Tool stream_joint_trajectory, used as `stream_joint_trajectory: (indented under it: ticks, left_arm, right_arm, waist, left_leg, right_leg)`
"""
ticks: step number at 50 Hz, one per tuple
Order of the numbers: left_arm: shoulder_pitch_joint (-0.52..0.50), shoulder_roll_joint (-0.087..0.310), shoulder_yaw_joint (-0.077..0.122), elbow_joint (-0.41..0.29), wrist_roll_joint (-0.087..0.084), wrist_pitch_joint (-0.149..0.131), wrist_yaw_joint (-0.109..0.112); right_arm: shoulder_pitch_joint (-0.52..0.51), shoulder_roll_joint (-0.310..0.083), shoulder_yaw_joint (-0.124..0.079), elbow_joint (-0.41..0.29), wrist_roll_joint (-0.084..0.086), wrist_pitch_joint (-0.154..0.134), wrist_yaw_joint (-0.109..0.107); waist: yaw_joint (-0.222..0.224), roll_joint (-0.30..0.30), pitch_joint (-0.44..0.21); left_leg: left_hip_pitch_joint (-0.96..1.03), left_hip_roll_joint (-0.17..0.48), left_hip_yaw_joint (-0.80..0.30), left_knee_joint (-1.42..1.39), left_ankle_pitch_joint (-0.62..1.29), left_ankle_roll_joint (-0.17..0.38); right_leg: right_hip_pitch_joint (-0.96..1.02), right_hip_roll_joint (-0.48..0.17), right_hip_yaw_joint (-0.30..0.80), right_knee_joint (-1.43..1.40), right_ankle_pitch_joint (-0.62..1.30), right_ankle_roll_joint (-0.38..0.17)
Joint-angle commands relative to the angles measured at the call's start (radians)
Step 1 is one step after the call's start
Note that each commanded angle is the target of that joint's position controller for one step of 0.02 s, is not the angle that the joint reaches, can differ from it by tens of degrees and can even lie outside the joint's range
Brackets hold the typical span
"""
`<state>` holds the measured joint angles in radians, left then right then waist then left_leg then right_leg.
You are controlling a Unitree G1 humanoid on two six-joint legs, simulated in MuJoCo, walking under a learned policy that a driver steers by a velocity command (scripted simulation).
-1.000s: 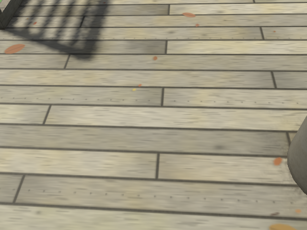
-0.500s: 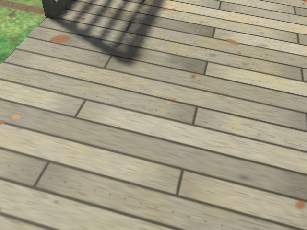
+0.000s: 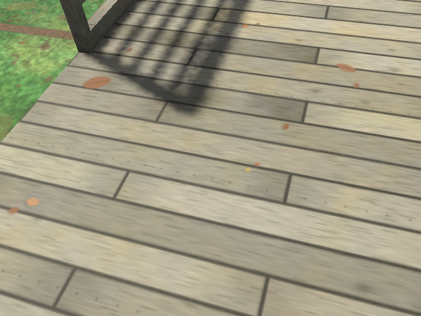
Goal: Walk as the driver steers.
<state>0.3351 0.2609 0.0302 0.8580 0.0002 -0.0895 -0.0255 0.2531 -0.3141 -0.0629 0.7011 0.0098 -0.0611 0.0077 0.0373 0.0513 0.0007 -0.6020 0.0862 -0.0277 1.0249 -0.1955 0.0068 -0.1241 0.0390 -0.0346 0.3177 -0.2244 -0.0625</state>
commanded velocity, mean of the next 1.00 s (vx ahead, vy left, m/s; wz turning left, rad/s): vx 0.24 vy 0.00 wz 0.00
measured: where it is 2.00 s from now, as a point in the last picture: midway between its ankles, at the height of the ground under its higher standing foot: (258, 225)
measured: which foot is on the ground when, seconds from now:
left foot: up 0.00-0.28, down 0.30-1.00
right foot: down 0.00-0.30, up 0.32-0.68, down 0.70-1.00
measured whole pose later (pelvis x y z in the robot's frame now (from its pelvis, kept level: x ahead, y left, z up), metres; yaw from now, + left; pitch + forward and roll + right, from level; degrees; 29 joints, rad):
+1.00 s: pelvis +0.36 +0.00 -0.01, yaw +0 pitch -1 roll +1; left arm 0.14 0.23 0.03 0.85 0.00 -0.01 0.01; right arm 0.18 -0.26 -0.02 0.95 -0.01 0.00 -0.02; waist -0.01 0.00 0.03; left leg -0.15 0.01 0.03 0.49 -0.33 -0.01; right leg -0.28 -0.01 0.01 0.53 -0.24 -0.01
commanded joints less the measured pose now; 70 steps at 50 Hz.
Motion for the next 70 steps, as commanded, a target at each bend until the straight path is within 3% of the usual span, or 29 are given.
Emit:
stream_joint_trajectory:
  ticks: [1, 4, 9, 12, 14, 15, 16, 17, 18, 20, 25, 30, 34, 35, 36, 37, 39, 48, 51, 54, 56, 58, 59, 60, 61, 62, 64, 67, 70]
  left_arm:
    - [-0.030, 0.171, 0.038, -0.058, -0.005, -0.013, 0.014]
    - [0.011, 0.178, 0.037, -0.043, -0.010, -0.004, 0.024]
    - [0.098, 0.194, 0.042, -0.004, -0.019, 0.019, 0.030]
    - [0.087, 0.219, 0.054, -0.001, -0.020, 0.033, 0.038]
    - [0.051, 0.226, 0.055, -0.011, -0.012, 0.047, 0.044]
    - [0.050, 0.193, 0.040, -0.038, 0.005, 0.044, 0.048]
    - [0.210, 0.052, -0.003, -0.050, 0.013, 0.027, 0.034]
    - [0.180, 0.152, 0.018, -0.011, -0.005, 0.011, 0.027]
    - [0.076, 0.201, 0.036, -0.053, -0.035, 0.005, 0.024]
    - [-0.030, 0.171, 0.031, -0.081, -0.017, 0.010, 0.032]
    - [0.032, 0.085, 0.016, -0.069, 0.003, 0.070, 0.051]
    - [-0.091, 0.109, 0.020, -0.094, 0.004, 0.085, 0.051]
    - [-0.128, 0.120, 0.032, -0.103, 0.019, 0.087, 0.052]
    - [-0.136, 0.145, 0.037, -0.113, 0.027, 0.085, 0.055]
    - [-0.156, 0.202, 0.046, -0.132, 0.024, 0.086, 0.064]
    - [-0.203, 0.184, 0.040, -0.124, 0.019, 0.091, 0.064]
    - [-0.237, 0.097, 0.024, -0.128, 0.014, 0.090, 0.045]
    - [-0.204, 0.108, 0.028, -0.057, 0.006, 0.068, 0.043]
    - [-0.182, 0.124, 0.039, -0.025, -0.009, 0.080, 0.044]
    - [-0.131, 0.147, 0.050, -0.006, -0.017, 0.066, 0.043]
    - [-0.078, 0.168, 0.058, 0.016, -0.020, 0.045, 0.039]
    - [-0.145, 0.163, 0.058, -0.004, -0.026, 0.037, 0.036]
    - [-0.248, 0.147, 0.054, -0.037, -0.033, 0.039, 0.034]
    - [-0.363, 0.094, 0.040, -0.084, -0.036, 0.036, 0.031]
    - [-0.383, 0.033, 0.027, -0.119, -0.033, 0.018, 0.028]
    - [-0.351, 0.093, 0.043, -0.105, -0.032, 0.006, 0.031]
    - [-0.247, 0.081, 0.048, -0.063, -0.056, 0.006, 0.021]
    - [-0.280, 0.044, 0.045, -0.078, -0.046, 0.020, 0.002]
    - [-0.369, -0.004, 0.025, -0.131, -0.034, 0.030, -0.020]
  right_arm:
    - [-0.078, -0.042, -0.009, -0.093, -0.006, -0.014, -0.002]
    - [-0.182, -0.004, 0.007, -0.121, 0.001, -0.025, 0.011]
    - [-0.315, -0.002, 0.012, -0.165, 0.012, -0.041, 0.044]
    - [-0.272, -0.044, -0.003, -0.162, 0.008, -0.043, 0.052]
    - [-0.048, -0.111, -0.038, -0.101, 0.000, -0.038, 0.037]
    - [0.112, -0.161, -0.049, -0.066, -0.021, -0.034, 0.023]
    - [0.144, -0.239, -0.061, -0.053, -0.041, -0.034, 0.024]
    - [0.162, -0.135, -0.039, -0.056, -0.028, -0.027, 0.023]
    - [0.070, -0.108, -0.023, -0.061, -0.020, -0.023, 0.020]
    - [-0.038, -0.063, -0.009, -0.048, -0.012, -0.024, 0.021]
    - [-0.151, -0.058, -0.004, -0.003, -0.031, -0.043, 0.024]
    - [-0.122, -0.093, -0.009, 0.061, -0.028, -0.012, 0.008]
    - [-0.127, -0.059, 0.010, 0.096, -0.011, 0.008, 0.007]
    - [-0.088, -0.026, 0.023, 0.112, -0.018, 0.008, 0.007]
    - [-0.016, -0.012, 0.028, 0.124, -0.039, 0.005, 0.007]
    - [0.062, 0.018, 0.034, 0.141, -0.035, 0.010, 0.000]
    - [-0.044, -0.043, 0.025, 0.139, -0.030, 0.034, -0.015]
    - [-0.059, -0.050, 0.017, 0.208, -0.014, 0.055, -0.032]
    - [-0.041, -0.042, 0.013, 0.240, -0.005, 0.066, -0.033]
    - [-0.069, -0.014, 0.018, 0.227, 0.003, 0.041, -0.030]
    - [-0.080, -0.009, 0.018, 0.217, 0.008, 0.007, -0.022]
    - [-0.026, -0.024, 0.011, 0.242, 0.005, -0.021, -0.013]
    - [0.060, -0.034, 0.006, 0.279, 0.005, -0.030, -0.009]
    - [0.173, -0.084, -0.010, 0.325, 0.003, -0.037, -0.010]
    - [0.253, -0.180, -0.038, 0.362, 0.006, -0.036, -0.014]
    - [0.255, -0.140, -0.031, 0.357, -0.009, -0.035, -0.016]
    - [0.215, -0.067, -0.013, 0.335, -0.019, -0.042, -0.017]
    - [0.153, -0.020, 0.005, 0.312, -0.020, -0.032, -0.018]
    - [0.095, -0.047, 0.007, 0.286, -0.027, -0.028, -0.030]
  waist:
    - [-0.006, -0.115, 0.044]
    - [0.029, -0.121, 0.063]
    - [0.059, -0.112, 0.107]
    - [0.000, -0.142, 0.055]
    - [-0.132, -0.150, -0.099]
    - [-0.189, -0.097, -0.246]
    - [-0.100, 0.189, -0.415]
    - [-0.150, 0.133, -0.499]
    - [-0.135, 0.093, -0.316]
    - [-0.072, -0.038, -0.119]
    - [0.033, 0.032, -0.087]
    - [-0.018, 0.035, -0.106]
    - [-0.004, 0.021, -0.061]
    - [-0.012, -0.022, -0.054]
    - [-0.068, -0.128, -0.067]
    - [-0.124, -0.244, -0.092]
    - [-0.068, -0.173, -0.031]
    - [-0.047, -0.078, -0.069]
    - [-0.045, -0.075, -0.038]
    - [-0.022, -0.142, 0.079]
    - [-0.020, -0.222, 0.080]
    - [-0.072, -0.211, 0.056]
    - [-0.132, -0.177, 0.048]
    - [-0.193, -0.062, 0.060]
    - [-0.190, 0.170, 0.052]
    - [-0.192, 0.168, 0.083]
    - [-0.125, 0.057, 0.058]
    - [-0.106, 0.048, 0.088]
    - [-0.104, 0.039, 0.126]
  left_leg:
    - [-0.157, 0.028, -0.003, -0.120, 0.123, -0.029]
    - [-0.083, 0.001, 0.035, -0.328, 0.259, -0.029]
    - [-0.077, -0.035, 0.041, -0.497, 0.278, 0.007]
    - [0.019, -0.075, 0.056, -0.526, 0.167, 0.058]
    - [0.334, -0.125, 0.097, -0.563, 0.195, 0.114]
    - [0.676, 0.015, -0.035, -0.491, 0.393, 0.167]
    - [1.066, 0.317, -0.515, -0.509, 0.487, 0.366]
    - [1.052, 0.332, -0.623, -0.581, 0.561, 0.373]
    - [0.906, 0.293, -0.427, -0.593, 0.653, 0.329]
    - [0.623, 0.201, -0.238, -0.652, 0.740, 0.274]
    - [0.318, 0.122, -0.050, -0.761, 0.783, 0.262]
    - [0.334, 0.109, -0.022, -0.769, 0.513, 0.225]
    - [0.308, 0.075, -0.052, -0.701, 0.136, 0.157]
    - [0.292, 0.032, -0.041, -0.658, 0.041, 0.103]
    - [0.261, -0.041, 0.000, -0.586, -0.088, 0.051]
    - [0.301, -0.079, 0.041, -0.597, -0.163, 0.017]
    - [0.366, -0.069, 0.044, -0.608, -0.081, 0.001]
    - [0.411, -0.039, 0.022, -0.589, 0.116, -0.002]
    - [0.365, -0.079, 0.065, -0.563, -0.209, 0.016]
    - [0.213, -0.089, 0.071, -0.457, -0.335, 0.042]
    - [0.168, -0.095, 0.060, -0.370, -0.278, 0.064]
    - [0.286, -0.076, 0.033, -0.462, -0.240, 0.103]
    - [0.432, -0.056, 0.008, -0.578, -0.185, 0.125]
    - [0.594, 0.032, -0.110, -0.692, -0.192, 0.146]
    - [0.794, 0.183, -0.339, -0.781, -0.079, 0.182]
    - [0.850, 0.298, -0.432, -0.765, 0.173, 0.230]
    - [0.924, 0.277, -0.303, -0.722, 0.339, 0.195]
    - [0.822, 0.204, -0.090, -0.788, 0.379, 0.120]
    - [0.604, 0.131, 0.070, -0.873, 0.330, 0.109]
  right_leg:
    - [0.071, -0.234, 0.182, -0.182, 0.290, -0.141]
    - [0.050, -0.201, 0.106, -0.194, 0.329, -0.118]
    - [0.170, -0.265, 0.113, -0.160, 0.360, -0.120]
    - [0.257, -0.291, 0.108, -0.047, 0.649, -0.097]
    - [0.230, -0.236, 0.061, 0.242, 0.937, -0.055]
    - [0.017, -0.192, 0.058, 0.507, 0.712, -0.019]
    - [-0.398, 0.018, 0.054, 0.939, -0.122, 0.061]
    - [-0.450, 0.036, 0.212, 1.071, -0.388, 0.067]
    - [-0.507, -0.021, 0.205, 1.078, -0.357, 0.067]
    - [-0.492, -0.100, 0.128, 0.942, -0.265, 0.081]
    - [-0.237, -0.132, 0.092, 0.616, -0.124, 0.128]
    - [-0.164, -0.120, 0.078, 0.388, 0.090, 0.120]
    - [-0.052, -0.098, 0.064, 0.164, 0.152, 0.074]
    - [-0.001, -0.143, 0.116, 0.097, 0.294, 0.054]
    - [0.048, -0.228, 0.194, 0.108, 0.453, 0.016]
    - [-0.014, -0.258, 0.228, 0.098, 0.304, -0.049]
    - [-0.123, -0.165, 0.177, 0.076, 0.070, 0.000]
    - [-0.021, -0.122, 0.118, 0.168, 0.392, 0.007]
    - [-0.052, -0.093, 0.110, 0.150, -0.054, -0.021]
    - [-0.100, -0.193, 0.294, 0.026, -0.452, -0.097]
    - [-0.062, -0.301, 0.502, -0.058, -0.449, -0.176]
    - [-0.119, -0.290, 0.498, -0.033, -0.302, -0.169]
    - [-0.223, -0.232, 0.403, 0.016, -0.217, -0.125]
    - [-0.385, -0.123, 0.238, 0.194, -0.099, -0.049]
    - [-0.588, 0.027, 0.050, 0.455, -0.097, 0.030]
    - [-0.737, 0.013, 0.097, 0.626, -0.330, 0.047]
    - [-0.826, -0.041, 0.187, 0.793, -0.254, 0.020]
    - [-0.792, -0.088, 0.130, 0.738, -0.048, 0.015]
    - [-0.596, -0.083, 0.018, 0.535, 0.128, 0.044]
Velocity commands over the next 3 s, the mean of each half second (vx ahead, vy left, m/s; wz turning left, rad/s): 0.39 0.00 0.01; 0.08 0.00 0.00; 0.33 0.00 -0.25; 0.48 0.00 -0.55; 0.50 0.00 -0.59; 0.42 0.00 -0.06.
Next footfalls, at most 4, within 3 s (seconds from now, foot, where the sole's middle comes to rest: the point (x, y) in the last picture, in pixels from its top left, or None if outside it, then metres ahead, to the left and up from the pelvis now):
0.30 left None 0.36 0.13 -0.78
0.70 right None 0.43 -0.11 -0.78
1.60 right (282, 259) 0.69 -0.14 -0.78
2.08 left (252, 182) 1.02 -0.05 -0.78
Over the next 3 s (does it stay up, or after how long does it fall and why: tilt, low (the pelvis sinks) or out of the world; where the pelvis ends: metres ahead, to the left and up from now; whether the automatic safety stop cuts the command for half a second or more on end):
stays up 1.13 -0.42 -0.01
